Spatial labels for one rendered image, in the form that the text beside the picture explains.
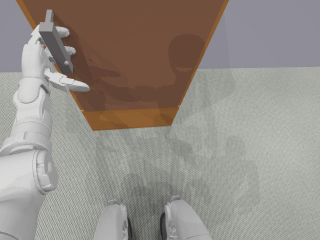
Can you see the robot left upper arm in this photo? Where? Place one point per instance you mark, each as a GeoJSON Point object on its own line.
{"type": "Point", "coordinates": [25, 180]}

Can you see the robot left forearm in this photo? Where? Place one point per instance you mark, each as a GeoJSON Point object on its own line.
{"type": "Point", "coordinates": [32, 127]}

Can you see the robot left shin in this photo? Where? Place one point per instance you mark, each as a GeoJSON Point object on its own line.
{"type": "Point", "coordinates": [124, 233]}

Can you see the right robot thigh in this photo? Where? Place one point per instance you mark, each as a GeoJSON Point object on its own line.
{"type": "Point", "coordinates": [188, 225]}

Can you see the cupboard door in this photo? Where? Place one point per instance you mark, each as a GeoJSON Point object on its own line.
{"type": "Point", "coordinates": [133, 54]}

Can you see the robot left hand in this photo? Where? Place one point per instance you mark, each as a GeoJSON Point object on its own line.
{"type": "Point", "coordinates": [35, 60]}

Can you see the handle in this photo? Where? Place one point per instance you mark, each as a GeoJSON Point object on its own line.
{"type": "Point", "coordinates": [54, 43]}

